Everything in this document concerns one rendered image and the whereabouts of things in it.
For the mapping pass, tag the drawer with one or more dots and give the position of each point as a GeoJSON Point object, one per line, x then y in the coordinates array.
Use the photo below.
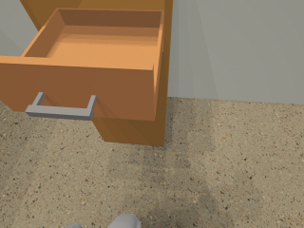
{"type": "Point", "coordinates": [113, 54]}

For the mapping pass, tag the cabinet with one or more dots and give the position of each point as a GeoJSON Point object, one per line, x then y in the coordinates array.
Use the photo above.
{"type": "Point", "coordinates": [114, 130]}

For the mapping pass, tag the handle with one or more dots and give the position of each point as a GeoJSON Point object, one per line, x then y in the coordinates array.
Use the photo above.
{"type": "Point", "coordinates": [60, 112]}

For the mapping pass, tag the robot left thigh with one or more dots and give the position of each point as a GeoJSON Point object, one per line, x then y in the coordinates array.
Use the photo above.
{"type": "Point", "coordinates": [125, 221]}

